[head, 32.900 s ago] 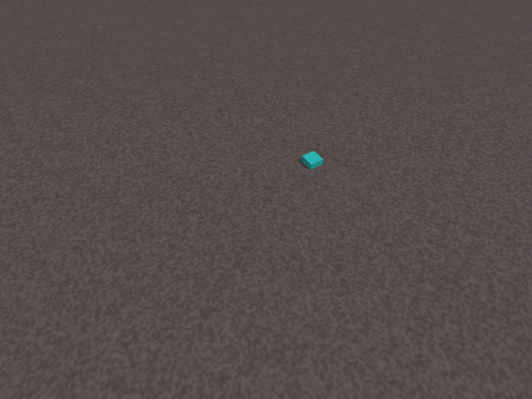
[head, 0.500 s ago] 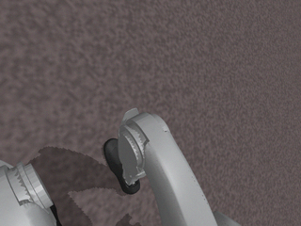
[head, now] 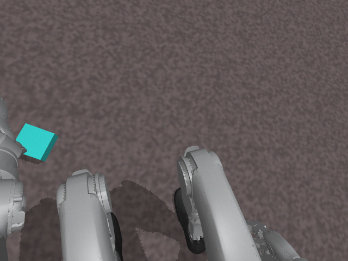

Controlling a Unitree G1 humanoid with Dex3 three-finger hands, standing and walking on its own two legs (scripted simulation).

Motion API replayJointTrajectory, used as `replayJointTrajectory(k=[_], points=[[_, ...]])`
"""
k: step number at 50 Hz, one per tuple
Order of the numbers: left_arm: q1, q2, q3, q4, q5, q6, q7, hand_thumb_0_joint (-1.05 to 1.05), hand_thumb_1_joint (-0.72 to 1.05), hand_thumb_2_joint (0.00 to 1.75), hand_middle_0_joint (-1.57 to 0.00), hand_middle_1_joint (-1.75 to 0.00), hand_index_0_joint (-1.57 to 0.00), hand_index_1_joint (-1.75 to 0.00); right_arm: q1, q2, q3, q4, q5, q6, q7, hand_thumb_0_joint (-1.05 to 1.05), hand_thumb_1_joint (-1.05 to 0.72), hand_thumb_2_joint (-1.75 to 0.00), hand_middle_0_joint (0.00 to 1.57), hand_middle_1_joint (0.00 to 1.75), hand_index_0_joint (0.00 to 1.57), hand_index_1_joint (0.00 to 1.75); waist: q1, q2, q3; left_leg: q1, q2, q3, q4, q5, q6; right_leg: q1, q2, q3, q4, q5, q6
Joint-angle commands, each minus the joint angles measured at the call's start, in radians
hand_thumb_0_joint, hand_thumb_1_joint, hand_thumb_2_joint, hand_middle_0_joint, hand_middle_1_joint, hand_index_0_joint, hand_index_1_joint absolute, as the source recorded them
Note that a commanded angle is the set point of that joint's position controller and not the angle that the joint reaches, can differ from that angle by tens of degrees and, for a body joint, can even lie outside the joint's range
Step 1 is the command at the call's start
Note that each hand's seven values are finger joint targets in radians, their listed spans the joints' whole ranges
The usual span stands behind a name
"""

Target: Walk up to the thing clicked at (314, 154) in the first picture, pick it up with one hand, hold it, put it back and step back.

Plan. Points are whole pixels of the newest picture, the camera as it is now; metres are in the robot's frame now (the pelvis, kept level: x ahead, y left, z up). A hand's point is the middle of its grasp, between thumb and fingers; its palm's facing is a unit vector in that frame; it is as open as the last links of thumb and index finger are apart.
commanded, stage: withdraw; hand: left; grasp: from above
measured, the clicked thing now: (35, 142) +0.46 +0.33 -0.33
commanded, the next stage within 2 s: home in 0.24 s
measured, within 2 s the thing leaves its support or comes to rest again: neither
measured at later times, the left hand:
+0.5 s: hand (6, 134) +0.45 +0.34 -0.19, palm faces -0.43 -0.09 -0.90, open 13.4 cm
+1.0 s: hand out of the picture +0.30 +0.28 +0.03, palm faces -0.26 -0.69 -0.68, open 8.7 cm
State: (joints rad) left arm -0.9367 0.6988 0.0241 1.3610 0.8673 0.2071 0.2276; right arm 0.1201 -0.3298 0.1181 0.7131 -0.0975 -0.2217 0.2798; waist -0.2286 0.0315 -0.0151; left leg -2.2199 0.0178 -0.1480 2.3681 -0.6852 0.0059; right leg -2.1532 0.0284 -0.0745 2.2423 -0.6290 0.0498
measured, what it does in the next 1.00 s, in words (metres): rises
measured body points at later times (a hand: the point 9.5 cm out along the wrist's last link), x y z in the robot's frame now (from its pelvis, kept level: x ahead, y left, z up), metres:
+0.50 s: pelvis +0.01 +0.00 -0.03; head +0.26 +0.10 +0.33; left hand +0.46 +0.34 -0.14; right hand +0.08 -0.28 -0.11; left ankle +0.08 +0.12 -0.32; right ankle +0.12 -0.13 -0.32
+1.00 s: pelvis +0.01 +0.00 +0.13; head +0.17 +0.06 +0.54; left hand +0.31 +0.32 +0.07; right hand +0.22 -0.24 +0.02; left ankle +0.08 +0.12 -0.32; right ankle +0.12 -0.13 -0.32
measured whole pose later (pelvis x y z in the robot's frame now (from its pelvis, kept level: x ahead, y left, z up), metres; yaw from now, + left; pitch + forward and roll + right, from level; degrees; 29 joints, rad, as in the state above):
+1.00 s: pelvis +0.01 +0.00 +0.13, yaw +5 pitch +31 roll -6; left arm -0.15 0.52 0.08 0.37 0.46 -0.02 -0.05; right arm 0.10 -0.26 0.00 0.57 0.03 -0.02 0.02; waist -0.05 0.01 -0.18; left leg -1.85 0.01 -0.09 1.95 -0.65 0.00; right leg -1.80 0.00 -0.04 1.88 -0.62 0.04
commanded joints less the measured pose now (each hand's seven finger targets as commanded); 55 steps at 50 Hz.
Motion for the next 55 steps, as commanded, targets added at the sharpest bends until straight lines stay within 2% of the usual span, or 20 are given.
replayJointTrajectory(k=[1,5,11,12,15,18,21,23,26,30,31,33,36,38,42,46,49,53,54,55], points=[[-0.358,0.307,0.024,-0.143,0.126,-0.165,-0.009,0.0,-0.52,1.0,-0.07,-1.04,-0.08,-1.03,0.186,-0.23,-0.069,-0.03,0.001,0.033,-0.07,0.0,-0.9,-0.9,0.2,0.3,0.2,0.3,-0.036,0.16,-0.526,0.314,-0.025,0.07,-0.269,-0.012,0.005,0.302,0.043,-0.048,-0.235,-0.09,-0.093],[-0.3,0.373,0.053,-0.068,0.227,-0.286,-0.013,0.0,-0.51,1.0,-0.07,-1.03,-0.08,-1.02,0.187,-0.231,-0.054,-0.036,-0.003,0.074,-0.116,0.0,-0.89,-0.89,0.2,0.3,0.2,0.3,-0.03,0.149,-0.529,0.284,-0.03,0.096,-0.221,0.038,0.01,0.289,0.036,-0.043,-0.217,-0.052,-0.092],[-0.24,0.419,0.072,-0.111,0.287,-0.444,-0.035,0.0,-0.49,0.98,-0.07,-1.03,-0.09,-1.01,0.209,-0.259,-0.051,-0.047,-0.017,0.117,-0.162,0.0,-0.89,-0.89,0.2,0.3,0.2,0.3,-0.016,0.189,-0.582,0.331,-0.022,0.086,-0.183,0.151,0.006,0.289,0.022,-0.079,-0.172,0.083,-0.09],[-0.234,0.436,0.084,-0.141,0.292,-0.47,-0.04,0.0,-0.48,0.97,-0.07,-1.03,-0.09,-1.0,0.216,-0.264,-0.05,-0.051,-0.021,0.124,-0.167,0.0,-0.89,-0.89,0.2,0.3,0.2,0.3,-0.02,0.204,-0.6,0.349,-0.022,0.083,-0.185,0.168,0.006,0.3,0.02,-0.089,-0.166,0.11,-0.086],[-0.237,0.49,0.127,-0.303,0.294,-0.545,-0.041,0.0,-0.46,0.95,-0.07,-1.02,-0.09,-0.98,0.224,-0.268,-0.065,-0.053,-0.031,0.142,-0.177,0.0,-0.89,-0.89,0.2,0.3,0.2,0.3,0.01,0.32,-0.708,0.476,-0.017,0.077,-0.181,0.249,-0.008,0.295,0.014,-0.101,-0.137,0.174,-0.087],[-0.188,0.56,0.202,-0.474,0.283,-0.597,-0.023,0.0,-0.42,0.86,-0.14,-0.93,-0.18,-0.89,0.213,-0.268,-0.087,-0.062,-0.037,0.163,-0.183,0.0,-0.88,-0.89,0.2,0.3,0.2,0.3,0.051,0.395,-0.802,0.565,-0.013,0.075,-0.179,0.301,-0.014,0.283,0.01,-0.099,-0.115,0.201,-0.088],[-0.142,0.573,0.24,-0.544,0.289,-0.602,0.005,0.0,-0.28,0.88,-0.24,-0.69,-0.21,-0.68,0.218,-0.265,-0.118,-0.075,-0.042,0.187,-0.182,0.0,-0.88,-0.89,0.2,0.3,0.2,0.3,0.068,0.426,-0.826,0.62,-0.013,0.07,-0.189,0.326,-0.014,0.251,0.006,-0.098,-0.115,0.204,-0.093],[-0.134,0.557,0.249,-0.602,0.277,-0.579,0.02,0.0,-0.19,0.89,-0.24,-0.64,-0.22,-0.66,0.222,-0.262,-0.143,-0.081,-0.033,0.205,-0.181,0.0,-0.88,-0.89,0.2,0.3,0.2,0.3,0.079,0.439,-0.846,0.657,-0.014,0.062,-0.215,0.338,-0.012,0.228,0.001,-0.095,-0.125,0.205,-0.095],[-0.056,0.475,0.228,-0.599,0.219,-0.527,0.005,0.0,-0.05,0.89,-0.23,-0.59,-0.21,-0.61,0.23,-0.256,-0.173,-0.085,-0.016,0.22,-0.178,0.0,-0.89,-0.9,0.2,0.3,0.2,0.3,0.089,0.44,-0.831,0.676,-0.013,0.047,-0.286,0.304,-0.008,0.203,-0.005,-0.096,-0.152,0.186,-0.093],[0.089,0.337,0.143,-0.63,0.136,-0.424,-0.079,0.0,0.1,0.9,-0.23,-0.55,-0.21,-0.57,0.246,-0.23,-0.2,-0.092,0.026,0.244,-0.181,0.0,-0.89,-0.9,0.2,0.3,0.2,0.3,0.122,0.4,-0.848,0.674,-0.004,0.045,-0.416,0.225,0.008,0.259,0.003,-0.087,-0.208,0.163,-0.084],[0.147,0.296,0.122,-0.682,0.097,-0.395,-0.112,0.0,0.15,0.91,-0.23,-0.54,-0.21,-0.56,0.251,-0.229,-0.209,-0.104,0.038,0.248,-0.182,0.0,-0.89,-0.9,0.2,0.3,0.2,0.3,0.131,0.37,-0.867,0.692,-0.005,0.043,-0.442,0.224,0.011,0.286,0.005,-0.081,-0.228,0.165,-0.083],[0.279,0.229,0.087,-0.722,-0.001,-0.334,-0.178,0.0,0.23,0.89,-0.22,-0.51,-0.21,-0.52,0.226,-0.225,-0.21,-0.119,0.06,0.253,-0.19,0.0,-0.89,-0.9,0.2,0.3,0.2,0.3,0.129,0.267,-0.787,0.666,-0.004,0.037,-0.486,0.196,0.021,0.32,0.011,-0.072,-0.281,0.162,-0.078],[0.354,0.187,0.089,-0.875,-0.173,-0.275,-0.261,0.0,0.34,0.85,-0.21,-0.44,-0.2,-0.45,0.177,-0.2,-0.194,-0.155,0.086,0.248,-0.211,0.0,-0.89,-0.9,0.2,0.3,0.2,0.3,0.12,0.137,-0.712,0.586,-0.006,0.045,-0.537,0.111,0.045,0.428,0.012,-0.052,-0.367,0.149,-0.067],[0.391,0.167,0.1,-0.969,-0.25,-0.265,-0.292,0.0,0.43,0.87,-0.21,-0.42,-0.2,-0.43,0.149,-0.183,-0.194,-0.164,0.097,0.235,-0.224,0.0,-0.9,-0.9,0.2,0.3,0.2,0.3,0.123,0.097,-0.712,0.617,-0.002,0.039,-0.566,0.117,0.047,0.477,0.008,-0.044,-0.408,0.156,-0.065],[0.474,0.127,0.145,-1.109,-0.355,-0.28,-0.293,0.0,0.66,0.89,-0.21,-0.36,-0.2,-0.37,0.097,-0.141,-0.196,-0.199,0.11,0.206,-0.245,0.0,-0.9,-0.9,0.2,0.3,0.2,0.3,0.151,0.114,-0.715,0.67,0.0,0.043,-0.636,0.084,0.041,0.548,0.001,-0.023,-0.472,0.131,-0.069],[0.55,0.09,0.187,-1.183,-0.407,-0.275,-0.244,0.0,0.8,0.85,-0.19,-0.29,-0.19,-0.29,0.05,-0.123,-0.195,-0.22,0.122,0.18,-0.268,0.0,-0.9,-0.9,0.2,0.3,0.2,0.3,0.183,0.189,-0.678,0.764,0.004,0.042,-0.747,0.03,0.028,0.581,-0.008,-0.007,-0.529,0.087,-0.074],[0.673,0.001,0.161,-1.23,-0.448,-0.224,-0.221,0.0,0.85,0.88,-0.2,-0.3,-0.2,-0.3,0.039,-0.122,-0.205,-0.243,0.133,0.168,-0.28,0.0,-0.9,-0.9,0.2,0.3,0.2,0.3,0.183,0.209,-0.649,0.861,0.008,0.024,-0.858,-0.015,0.019,0.625,-0.01,-0.007,-0.6,0.059,-0.073],[0.84,-0.088,0.119,-1.32,-0.568,-0.119,-0.216,0.0,0.89,0.91,-0.2,-0.31,-0.2,-0.31,0.014,-0.101,-0.207,-0.286,0.143,0.144,-0.299,0.0,-0.9,-0.9,0.2,0.3,0.2,0.3,0.175,0.099,-0.649,0.926,-0.005,0.047,-0.938,-0.055,0.03,0.795,-0.005,0.011,-0.766,0.014,-0.063],[0.854,-0.114,0.101,-1.345,-0.6,-0.098,-0.217,0.0,0.9,0.92,-0.2,-0.31,-0.2,-0.31,0.008,-0.095,-0.203,-0.288,0.144,0.136,-0.306,0.0,-0.9,-0.9,0.2,0.3,0.2,0.3,0.157,0.089,-0.624,0.937,-0.007,0.05,-0.957,-0.064,0.031,0.817,-0.005,0.016,-0.801,0.002,-0.061],[0.881,-0.115,0.108,-1.384,-0.627,-0.077,-0.215,0.0,0.9,0.9,-0.2,-0.3,-0.2,-0.3,0.006,-0.094,-0.203,-0.294,0.147,0.127,-0.314,0.0,-0.9,-0.9,0.2,0.3,0.2,0.3,0.167,0.081,-0.632,0.971,-0.006,0.049,-0.979,-0.057,0.03,0.855,-0.005,0.02,-0.83,0.007,-0.06]])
